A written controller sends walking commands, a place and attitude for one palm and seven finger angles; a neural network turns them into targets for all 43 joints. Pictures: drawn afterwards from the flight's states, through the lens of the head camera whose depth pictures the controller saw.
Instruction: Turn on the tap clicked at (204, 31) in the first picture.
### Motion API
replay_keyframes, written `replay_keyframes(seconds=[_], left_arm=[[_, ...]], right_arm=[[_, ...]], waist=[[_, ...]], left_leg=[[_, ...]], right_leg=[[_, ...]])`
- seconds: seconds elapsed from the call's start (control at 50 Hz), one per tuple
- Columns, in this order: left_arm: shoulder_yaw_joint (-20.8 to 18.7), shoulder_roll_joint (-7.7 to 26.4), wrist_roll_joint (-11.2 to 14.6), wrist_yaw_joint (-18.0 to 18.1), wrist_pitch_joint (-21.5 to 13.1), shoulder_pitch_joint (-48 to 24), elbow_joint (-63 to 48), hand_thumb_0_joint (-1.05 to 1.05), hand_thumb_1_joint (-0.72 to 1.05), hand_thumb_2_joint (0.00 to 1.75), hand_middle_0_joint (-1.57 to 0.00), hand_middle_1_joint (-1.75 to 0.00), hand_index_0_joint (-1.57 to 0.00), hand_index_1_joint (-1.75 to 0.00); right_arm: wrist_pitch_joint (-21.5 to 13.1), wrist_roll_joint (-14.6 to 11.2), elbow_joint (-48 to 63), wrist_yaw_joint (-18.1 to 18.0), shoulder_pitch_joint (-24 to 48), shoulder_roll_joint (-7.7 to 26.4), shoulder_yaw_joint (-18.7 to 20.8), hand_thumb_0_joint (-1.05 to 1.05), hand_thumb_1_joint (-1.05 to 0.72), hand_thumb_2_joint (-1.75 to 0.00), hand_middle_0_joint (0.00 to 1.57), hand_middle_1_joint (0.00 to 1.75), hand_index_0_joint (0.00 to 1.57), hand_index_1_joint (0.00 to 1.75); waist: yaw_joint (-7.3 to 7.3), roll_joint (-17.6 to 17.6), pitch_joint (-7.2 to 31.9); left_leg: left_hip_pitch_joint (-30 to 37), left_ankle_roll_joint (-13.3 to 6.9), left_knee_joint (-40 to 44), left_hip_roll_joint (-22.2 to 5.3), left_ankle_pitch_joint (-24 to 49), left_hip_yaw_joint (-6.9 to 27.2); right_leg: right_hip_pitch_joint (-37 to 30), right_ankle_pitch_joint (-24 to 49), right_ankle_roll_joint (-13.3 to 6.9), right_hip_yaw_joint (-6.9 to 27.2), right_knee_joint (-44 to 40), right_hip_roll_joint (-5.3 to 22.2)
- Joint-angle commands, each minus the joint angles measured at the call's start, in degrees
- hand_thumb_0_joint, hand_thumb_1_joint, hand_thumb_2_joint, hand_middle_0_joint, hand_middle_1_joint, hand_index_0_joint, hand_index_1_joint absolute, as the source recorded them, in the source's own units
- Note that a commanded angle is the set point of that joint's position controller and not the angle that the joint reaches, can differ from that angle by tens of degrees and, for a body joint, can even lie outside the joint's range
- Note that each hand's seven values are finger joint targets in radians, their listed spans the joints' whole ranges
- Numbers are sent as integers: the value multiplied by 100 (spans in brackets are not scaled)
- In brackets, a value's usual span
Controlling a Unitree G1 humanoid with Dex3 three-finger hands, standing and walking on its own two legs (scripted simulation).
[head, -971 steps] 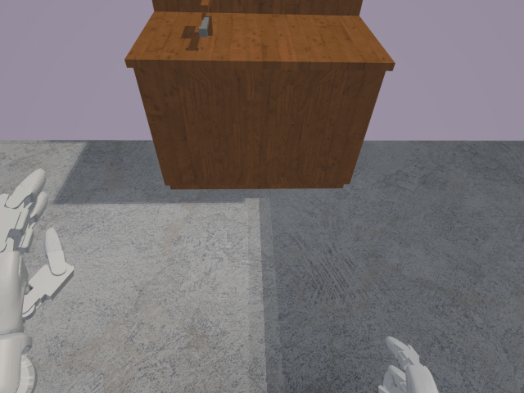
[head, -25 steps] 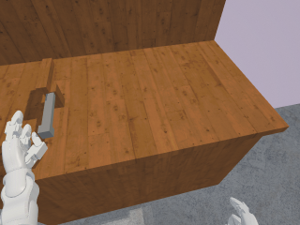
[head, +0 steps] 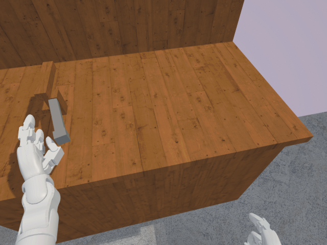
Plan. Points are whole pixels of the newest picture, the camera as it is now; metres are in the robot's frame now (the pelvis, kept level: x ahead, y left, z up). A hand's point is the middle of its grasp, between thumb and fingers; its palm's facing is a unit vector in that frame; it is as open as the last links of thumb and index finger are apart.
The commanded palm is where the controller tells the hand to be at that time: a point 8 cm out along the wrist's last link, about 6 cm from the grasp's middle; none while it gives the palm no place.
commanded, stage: push the lever round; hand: left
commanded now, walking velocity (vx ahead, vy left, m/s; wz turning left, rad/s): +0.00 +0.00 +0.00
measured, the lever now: (61, 136) +0.34 +0.28 +0.08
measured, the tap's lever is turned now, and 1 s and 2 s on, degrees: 15 37 65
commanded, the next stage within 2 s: none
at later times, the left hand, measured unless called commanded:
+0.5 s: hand (75, 144) +0.32 +0.24 +0.07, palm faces +0.62 -0.78 -0.06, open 7.7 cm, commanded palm +0.28 +0.27 +0.07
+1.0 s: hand (94, 139) +0.34 +0.20 +0.07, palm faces +0.70 -0.71 -0.06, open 7.6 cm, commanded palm +0.30 +0.22 +0.07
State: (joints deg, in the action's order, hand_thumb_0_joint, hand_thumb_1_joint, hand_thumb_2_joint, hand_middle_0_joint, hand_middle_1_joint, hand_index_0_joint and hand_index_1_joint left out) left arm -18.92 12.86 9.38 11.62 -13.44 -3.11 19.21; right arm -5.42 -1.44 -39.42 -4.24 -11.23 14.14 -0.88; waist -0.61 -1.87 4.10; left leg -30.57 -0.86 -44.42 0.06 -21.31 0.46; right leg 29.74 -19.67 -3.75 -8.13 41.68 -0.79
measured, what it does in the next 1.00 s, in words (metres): stands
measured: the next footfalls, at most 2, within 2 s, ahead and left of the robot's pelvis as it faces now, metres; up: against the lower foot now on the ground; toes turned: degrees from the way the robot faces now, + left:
none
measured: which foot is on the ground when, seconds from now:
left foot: down 0.00-1.00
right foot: down 0.00-1.00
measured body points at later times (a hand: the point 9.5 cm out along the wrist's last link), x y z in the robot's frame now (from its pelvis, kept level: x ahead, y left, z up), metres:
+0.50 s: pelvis +0.00 +0.00 +0.00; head +0.03 -0.01 +0.45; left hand +0.29 +0.28 +0.07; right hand +0.16 -0.25 -0.10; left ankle +0.01 +0.11 -0.71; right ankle +0.02 -0.08 -0.71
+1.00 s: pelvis +0.00 +0.00 +0.00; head +0.01 -0.01 +0.45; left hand +0.30 +0.23 +0.08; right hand +0.17 -0.24 -0.10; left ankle +0.01 +0.11 -0.71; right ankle +0.02 -0.08 -0.71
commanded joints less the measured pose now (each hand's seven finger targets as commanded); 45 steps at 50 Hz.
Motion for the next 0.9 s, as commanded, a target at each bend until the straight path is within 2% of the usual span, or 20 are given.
replay_keyframes(seconds=[0.0,0.04,0.06,0.12,0.28,0.36,0.38,0.44,0.46,0.48,0.56,0.58,0.64,0.66,0.7,0.76,0.78,0.84,0.86,0.88], left_arm=[[-319,1232,-129,276,-403,-1285,-1384,0,90,90,-15,-15,-15,-15],[-272,1151,-97,340,-367,-1348,-1333,0,90,90,-15,-15,-15,-15],[-472,1293,-126,412,-350,-1257,-1240,0,90,90,-15,-15,-15,-15],[-105,945,-174,515,-364,-1273,-1505,0,90,90,-15,-15,-15,-15],[215,600,-337,898,-316,-1423,-1555,0,90,90,-15,-15,-15,-15],[176,632,-450,1138,-269,-1446,-1519,0,90,90,-15,-15,-15,-15],[315,515,-491,1191,-268,-1541,-1565,0,90,90,-15,-15,-15,-15],[558,274,-573,1357,-222,-1547,-1633,0,90,90,-15,-15,-15,-15],[370,454,-628,1452,-204,-1509,-1617,0,90,90,-15,-15,-15,-15],[568,237,-648,1500,-185,-1534,-1661,0,90,90,-15,-15,-15,-15],[629,128,-765,1794,-84,-1511,-1653,0,90,90,-15,-15,-15,-15],[844,-90,-779,1844,-47,-1562,-1662,0,90,90,-15,-15,-15,-15],[896,-155,-840,2055,28,-1833,-1595,0,90,90,-15,-15,-15,-15],[799,-82,-902,2135,52,-1793,-1585,0,90,90,-15,-15,-15,-15],[1024,-306,-963,2243,81,-1848,-1605,0,90,90,-15,-15,-15,-15],[992,-278,-1065,2416,139,-1980,-1559,0,90,90,-15,-15,-15,-15],[1172,-486,-1070,2453,151,-2101,-1596,0,90,90,-15,-15,-15,-15],[1233,-563,-1104,2597,189,-2267,-1503,0,90,90,-15,-15,-15,-15],[1028,-410,-1134,2664,208,-2228,-1436,0,90,90,-15,-15,-15,-15],[1316,-694,-1148,2678,224,-2359,-1434,0,90,90,-15,-15,-15,-15]], right_arm=[[-210,52,808,-27,300,746,301,0,-90,-90,20,30,20,30],[-177,52,814,-21,342,742,288,0,-90,-90,20,30,20,30],[-147,47,782,-28,329,749,294,0,-90,-90,20,30,20,30],[-127,69,859,13,350,709,298,0,-90,-90,20,30,20,30],[-15,100,851,33,383,709,321,0,-90,-90,20,30,20,30],[23,132,821,21,446,707,325,0,-90,-90,20,30,20,30],[35,136,838,33,452,682,327,0,-90,-90,20,30,20,30],[39,168,841,60,465,657,325,0,-90,-90,20,30,20,30],[67,160,821,54,471,666,332,0,-90,-90,20,30,20,30],[81,168,861,76,485,643,329,0,-90,-90,20,30,20,30],[143,195,859,92,549,635,347,0,-90,-90,20,30,20,30],[156,196,890,110,578,615,336,0,-90,-90,20,30,20,30],[207,214,867,95,668,601,332,0,-90,-90,20,30,20,30],[227,227,844,87,687,603,340,0,-90,-90,20,30,20,30],[247,248,858,111,730,568,339,0,-90,-90,20,30,20,30],[298,267,802,111,769,555,342,0,-90,-90,20,30,20,30],[302,284,815,129,780,529,330,0,-90,-90,20,30,20,30],[333,304,780,125,840,507,330,0,-90,-90,20,30,20,30],[351,301,739,114,849,511,354,0,-90,-90,20,30,20,30],[357,310,765,137,872,482,329,0,-90,-90,20,30,20,30]], waist=[[40,-70,1424],[74,1,1318],[11,107,1281],[51,-104,1384],[134,186,1267],[67,99,1325],[125,103,1370],[87,-89,1453],[59,-64,1438],[81,-30,1463],[32,45,1425],[86,139,1418],[124,303,1303],[62,201,1319],[84,155,1394],[79,112,1351],[98,83,1455],[129,222,1447],[67,155,1425],[118,171,1421]], left_leg=[[425,-52,622,72,1124,237],[358,-68,618,76,1052,210],[284,-75,627,83,1037,232],[450,-70,612,78,1218,176],[463,-79,617,70,1185,214],[458,-72,640,87,1102,223],[525,-65,632,74,1171,215],[622,-36,619,70,1278,217],[595,-19,652,58,1277,255],[626,-24,642,63,1345,229],[648,9,660,35,1453,265],[641,-1,659,35,1386,255],[589,-8,677,25,1213,244],[610,4,703,24,1241,263],[680,22,690,8,1296,256],[678,37,695,-3,1305,269],[737,38,687,8,1320,251],[691,41,674,-6,1275,253],[691,54,693,-16,1272,270],[703,47,696,-5,1252,260]], right_leg=[[-976,1208,250,700,-614,89],[-974,1193,267,739,-669,109],[-1046,1172,261,745,-674,103],[-1059,1409,259,737,-654,122],[-987,1345,270,712,-691,137],[-1014,1204,255,728,-711,147],[-993,1283,258,713,-691,154],[-980,1345,234,692,-661,146],[-1006,1287,220,668,-653,141],[-1028,1376,226,667,-645,149],[-1036,1410,211,636,-632,144],[-1003,1350,229,629,-648,156],[-955,1174,236,647,-728,171],[-982,1153,219,644,-716,167],[-934,1157,212,624,-691,166],[-938,1138,197,638,-716,177],[-933,1151,201,624,-692,181],[-938,1100,203,628,-727,189],[-939,1048,187,632,-734,181],[-906,1042,197,622,-727,194]])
